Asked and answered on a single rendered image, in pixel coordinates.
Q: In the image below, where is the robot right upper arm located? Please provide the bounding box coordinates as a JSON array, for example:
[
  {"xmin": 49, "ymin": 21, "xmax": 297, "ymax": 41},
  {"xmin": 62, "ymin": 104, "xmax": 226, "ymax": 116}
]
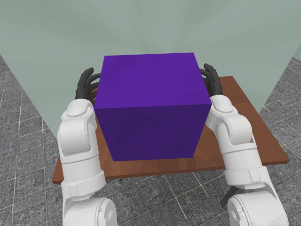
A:
[{"xmin": 228, "ymin": 191, "xmax": 288, "ymax": 226}]

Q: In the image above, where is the robot left upper arm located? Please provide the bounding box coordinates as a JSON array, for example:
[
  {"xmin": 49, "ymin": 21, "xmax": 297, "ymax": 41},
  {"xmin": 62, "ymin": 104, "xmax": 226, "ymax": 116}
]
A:
[{"xmin": 63, "ymin": 197, "xmax": 118, "ymax": 226}]

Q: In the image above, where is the table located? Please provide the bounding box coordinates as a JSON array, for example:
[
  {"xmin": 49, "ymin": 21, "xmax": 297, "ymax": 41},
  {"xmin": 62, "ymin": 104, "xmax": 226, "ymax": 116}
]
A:
[{"xmin": 51, "ymin": 76, "xmax": 290, "ymax": 209}]

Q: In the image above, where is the carton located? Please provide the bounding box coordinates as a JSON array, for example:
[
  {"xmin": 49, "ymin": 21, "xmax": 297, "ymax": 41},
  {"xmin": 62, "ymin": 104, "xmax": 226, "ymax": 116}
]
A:
[{"xmin": 94, "ymin": 53, "xmax": 212, "ymax": 161}]

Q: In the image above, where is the left robot hand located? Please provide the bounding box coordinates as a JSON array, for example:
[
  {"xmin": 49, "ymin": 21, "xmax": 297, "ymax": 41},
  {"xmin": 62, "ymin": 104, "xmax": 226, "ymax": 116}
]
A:
[{"xmin": 75, "ymin": 67, "xmax": 101, "ymax": 107}]

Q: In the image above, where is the right robot hand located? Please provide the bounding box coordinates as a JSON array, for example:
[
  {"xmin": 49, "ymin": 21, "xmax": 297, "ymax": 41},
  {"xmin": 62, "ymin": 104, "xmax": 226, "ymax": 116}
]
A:
[{"xmin": 200, "ymin": 63, "xmax": 223, "ymax": 97}]

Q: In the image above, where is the left robot forearm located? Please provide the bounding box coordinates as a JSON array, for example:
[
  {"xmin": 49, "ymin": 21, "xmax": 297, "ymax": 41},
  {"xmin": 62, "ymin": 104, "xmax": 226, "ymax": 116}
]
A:
[{"xmin": 57, "ymin": 99, "xmax": 106, "ymax": 223}]

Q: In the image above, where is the right robot forearm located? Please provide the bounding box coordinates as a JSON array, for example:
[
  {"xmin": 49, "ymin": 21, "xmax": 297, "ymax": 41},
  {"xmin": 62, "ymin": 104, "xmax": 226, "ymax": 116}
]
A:
[{"xmin": 205, "ymin": 95, "xmax": 289, "ymax": 226}]

